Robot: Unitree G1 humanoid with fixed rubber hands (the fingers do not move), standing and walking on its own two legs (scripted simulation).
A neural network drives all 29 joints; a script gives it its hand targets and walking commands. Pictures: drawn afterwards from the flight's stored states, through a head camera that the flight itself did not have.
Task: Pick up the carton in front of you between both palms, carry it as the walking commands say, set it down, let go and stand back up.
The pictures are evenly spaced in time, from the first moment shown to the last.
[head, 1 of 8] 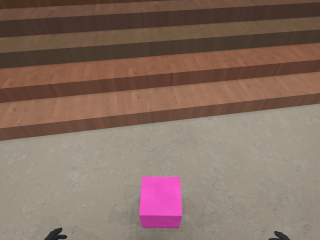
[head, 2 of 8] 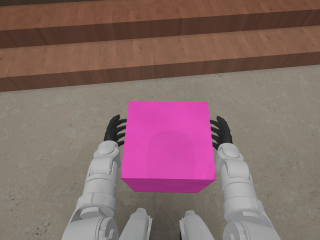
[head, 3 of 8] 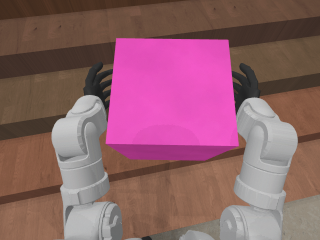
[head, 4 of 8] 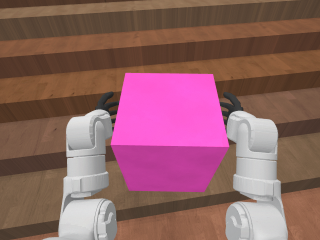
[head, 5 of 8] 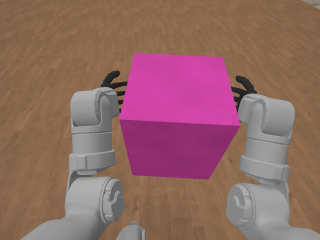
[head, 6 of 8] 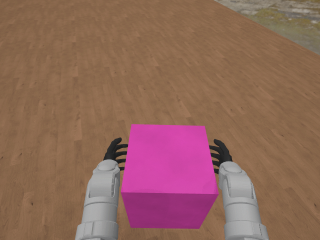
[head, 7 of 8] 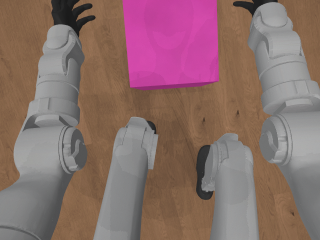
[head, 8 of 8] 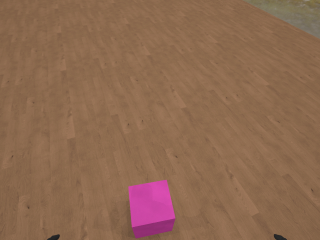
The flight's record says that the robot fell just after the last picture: no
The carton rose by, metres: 2.04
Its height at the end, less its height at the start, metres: +1.28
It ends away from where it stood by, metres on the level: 4.78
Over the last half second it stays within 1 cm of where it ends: yes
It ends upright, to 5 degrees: yes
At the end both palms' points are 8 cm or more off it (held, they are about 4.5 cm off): yes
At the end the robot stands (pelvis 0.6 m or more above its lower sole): yes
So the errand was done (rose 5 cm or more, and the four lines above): yes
